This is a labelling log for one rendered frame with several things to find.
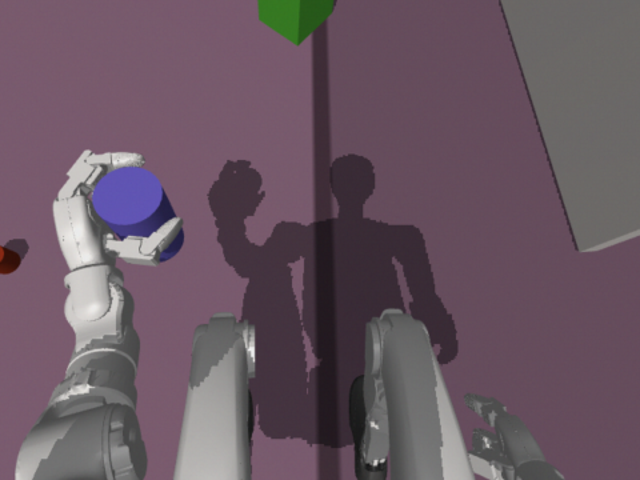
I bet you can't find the left robot arm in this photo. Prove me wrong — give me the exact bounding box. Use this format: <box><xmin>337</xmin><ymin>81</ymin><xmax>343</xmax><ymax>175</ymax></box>
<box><xmin>15</xmin><ymin>263</ymin><xmax>147</xmax><ymax>480</ymax></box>

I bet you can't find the right robot foot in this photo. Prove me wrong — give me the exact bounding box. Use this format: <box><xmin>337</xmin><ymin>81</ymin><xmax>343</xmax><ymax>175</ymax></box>
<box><xmin>349</xmin><ymin>375</ymin><xmax>387</xmax><ymax>480</ymax></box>

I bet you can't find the right robot arm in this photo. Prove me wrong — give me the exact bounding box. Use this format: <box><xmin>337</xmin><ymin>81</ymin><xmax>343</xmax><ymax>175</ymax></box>
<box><xmin>514</xmin><ymin>460</ymin><xmax>565</xmax><ymax>480</ymax></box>

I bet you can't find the right robot hand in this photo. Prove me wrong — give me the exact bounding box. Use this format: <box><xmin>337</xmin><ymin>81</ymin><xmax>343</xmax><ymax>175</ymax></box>
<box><xmin>464</xmin><ymin>393</ymin><xmax>547</xmax><ymax>480</ymax></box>

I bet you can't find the left robot hand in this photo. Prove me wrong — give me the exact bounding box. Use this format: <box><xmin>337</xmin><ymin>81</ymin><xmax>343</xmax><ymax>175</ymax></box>
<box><xmin>53</xmin><ymin>150</ymin><xmax>183</xmax><ymax>272</ymax></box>

